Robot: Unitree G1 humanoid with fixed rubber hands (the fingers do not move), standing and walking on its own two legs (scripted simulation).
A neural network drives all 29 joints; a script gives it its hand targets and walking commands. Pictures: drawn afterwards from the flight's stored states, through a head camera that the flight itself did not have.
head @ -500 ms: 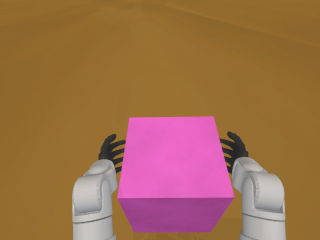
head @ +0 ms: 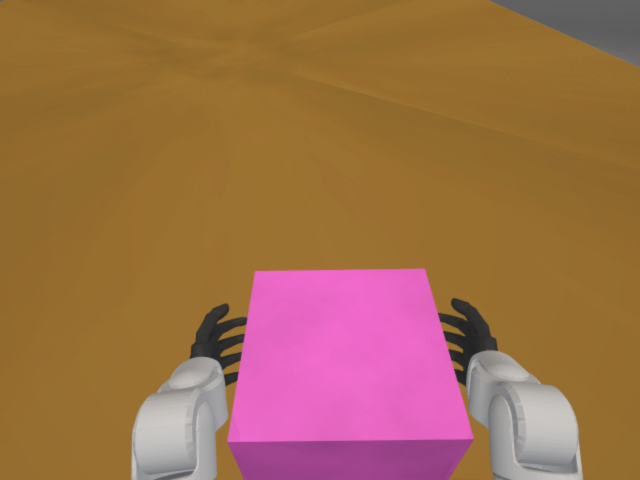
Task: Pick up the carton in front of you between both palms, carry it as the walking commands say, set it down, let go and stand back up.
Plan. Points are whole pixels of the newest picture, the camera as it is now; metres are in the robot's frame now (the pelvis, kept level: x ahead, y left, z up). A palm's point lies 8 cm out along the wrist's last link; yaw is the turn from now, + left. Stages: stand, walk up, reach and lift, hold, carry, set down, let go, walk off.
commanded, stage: carry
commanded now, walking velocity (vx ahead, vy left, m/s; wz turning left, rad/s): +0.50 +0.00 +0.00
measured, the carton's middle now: (341, 395) +0.25 -0.01 +0.01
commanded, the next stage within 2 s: none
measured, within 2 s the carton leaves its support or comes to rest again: neither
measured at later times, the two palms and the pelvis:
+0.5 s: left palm (252, 214) +0.53 +0.12 +0.08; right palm (423, 201) +0.56 -0.18 +0.08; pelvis +0.31 -0.05 +0.00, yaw +4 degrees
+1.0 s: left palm (242, 121) +0.89 +0.17 +0.09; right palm (370, 114) +0.88 -0.13 +0.10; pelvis +0.64 +0.02 +0.00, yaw +0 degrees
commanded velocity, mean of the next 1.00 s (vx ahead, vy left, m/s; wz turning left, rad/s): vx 0.50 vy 0.00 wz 0.00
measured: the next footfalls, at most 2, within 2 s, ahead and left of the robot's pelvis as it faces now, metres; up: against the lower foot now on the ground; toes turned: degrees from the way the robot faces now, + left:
right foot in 0.24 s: +0.34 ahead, -0.14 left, +0.00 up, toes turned -10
left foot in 0.72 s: +0.65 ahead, +0.10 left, +0.00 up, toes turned +13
